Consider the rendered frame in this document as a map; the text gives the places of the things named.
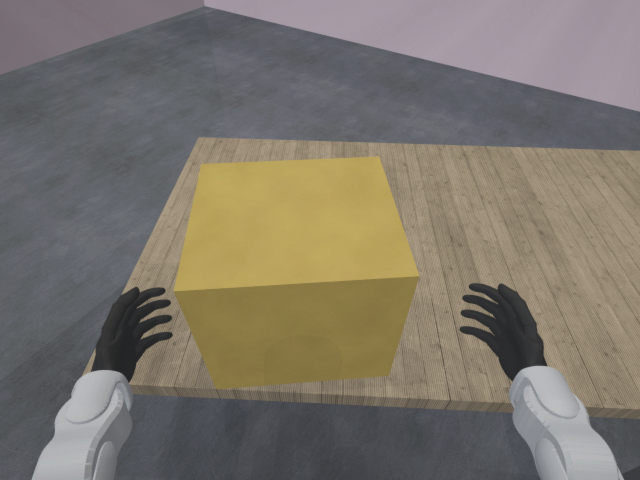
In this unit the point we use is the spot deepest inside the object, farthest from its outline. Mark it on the right robot forearm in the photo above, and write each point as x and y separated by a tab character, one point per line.
556	426

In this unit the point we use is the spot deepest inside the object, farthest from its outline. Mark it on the right robot hand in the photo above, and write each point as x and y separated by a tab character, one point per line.
516	341

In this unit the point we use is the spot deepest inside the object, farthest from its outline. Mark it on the left robot forearm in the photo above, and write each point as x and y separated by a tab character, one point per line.
90	430

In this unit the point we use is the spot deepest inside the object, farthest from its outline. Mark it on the left robot hand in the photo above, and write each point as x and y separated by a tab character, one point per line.
120	345

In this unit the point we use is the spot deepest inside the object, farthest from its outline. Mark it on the carton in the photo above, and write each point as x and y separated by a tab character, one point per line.
295	271

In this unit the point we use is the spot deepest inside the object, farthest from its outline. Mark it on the table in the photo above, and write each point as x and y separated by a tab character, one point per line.
561	227

